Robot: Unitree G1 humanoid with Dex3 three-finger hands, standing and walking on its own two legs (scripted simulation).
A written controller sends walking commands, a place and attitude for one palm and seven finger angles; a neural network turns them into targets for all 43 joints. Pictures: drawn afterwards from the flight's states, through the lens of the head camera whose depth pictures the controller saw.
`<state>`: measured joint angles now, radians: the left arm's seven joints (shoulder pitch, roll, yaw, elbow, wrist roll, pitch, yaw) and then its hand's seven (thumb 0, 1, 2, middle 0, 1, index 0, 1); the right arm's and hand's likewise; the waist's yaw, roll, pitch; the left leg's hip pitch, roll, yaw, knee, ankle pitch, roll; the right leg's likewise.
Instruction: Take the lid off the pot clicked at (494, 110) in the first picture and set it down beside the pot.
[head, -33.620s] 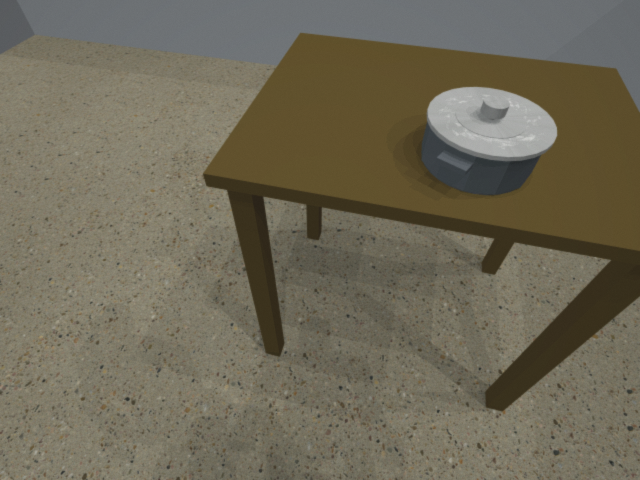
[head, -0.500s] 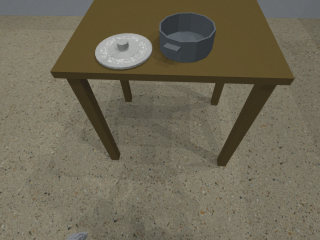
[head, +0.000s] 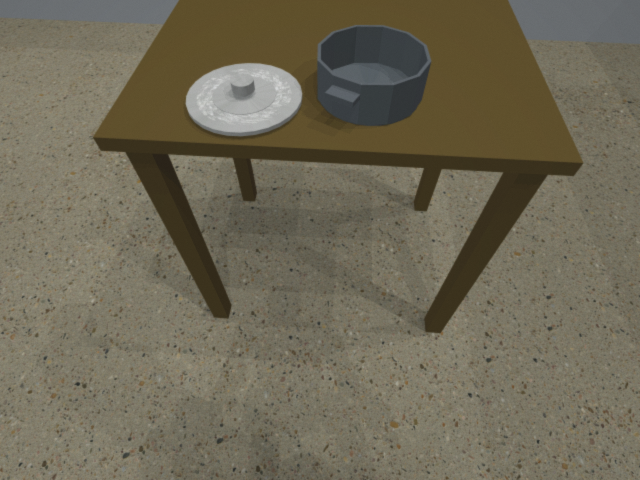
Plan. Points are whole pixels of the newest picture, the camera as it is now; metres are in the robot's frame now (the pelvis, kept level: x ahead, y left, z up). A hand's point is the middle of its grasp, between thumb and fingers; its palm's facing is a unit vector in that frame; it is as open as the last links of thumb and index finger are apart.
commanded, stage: let the arm hang, fingers relaxed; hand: left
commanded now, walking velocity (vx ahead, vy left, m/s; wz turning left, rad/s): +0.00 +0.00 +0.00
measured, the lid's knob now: (242, 84) +0.72 +0.16 +0.07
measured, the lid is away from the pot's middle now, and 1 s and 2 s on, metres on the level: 0.23 0.23 0.23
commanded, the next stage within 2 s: look to check the result in 0.86 s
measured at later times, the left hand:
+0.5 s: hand out of the picture +0.07 +0.19 -0.17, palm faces -0.01 -0.97 -0.23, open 7.4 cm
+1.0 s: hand out of the picture +0.05 +0.19 -0.17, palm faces +0.00 -0.97 -0.24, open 7.4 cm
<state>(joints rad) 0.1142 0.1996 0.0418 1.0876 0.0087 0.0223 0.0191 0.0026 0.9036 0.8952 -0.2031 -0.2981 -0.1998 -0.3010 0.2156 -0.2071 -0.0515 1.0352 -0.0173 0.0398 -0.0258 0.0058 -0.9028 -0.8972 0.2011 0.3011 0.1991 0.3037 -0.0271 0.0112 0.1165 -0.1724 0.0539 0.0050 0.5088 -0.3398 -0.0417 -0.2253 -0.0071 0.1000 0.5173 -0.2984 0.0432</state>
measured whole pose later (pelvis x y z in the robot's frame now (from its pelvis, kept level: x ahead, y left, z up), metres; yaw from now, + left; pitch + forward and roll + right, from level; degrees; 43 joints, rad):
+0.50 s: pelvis -0.01 +0.00 +0.00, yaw +0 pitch +0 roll +0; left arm 0.09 0.19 0.04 1.08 0.01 0.02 0.02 0.00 0.90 0.90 -0.20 -0.30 -0.20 -0.30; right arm 0.21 -0.20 -0.05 1.04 -0.02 0.04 -0.02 0.01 -0.90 -0.90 0.20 0.30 0.20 0.30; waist -0.03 0.01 0.11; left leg -0.19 0.06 0.00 0.52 -0.32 -0.04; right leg -0.24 0.00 0.10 0.51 -0.28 0.04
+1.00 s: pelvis -0.02 +0.00 +0.00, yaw +0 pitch +0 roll +0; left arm 0.11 0.20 0.04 1.09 0.01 0.02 0.02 0.00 0.90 0.90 -0.20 -0.30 -0.20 -0.30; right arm 0.20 -0.20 -0.05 1.04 -0.02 0.04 -0.02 0.01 -0.90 -0.90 0.20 0.30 0.20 0.30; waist -0.02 0.02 0.12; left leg -0.21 0.06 0.00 0.52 -0.32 -0.05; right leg -0.25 0.00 0.09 0.52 -0.28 0.04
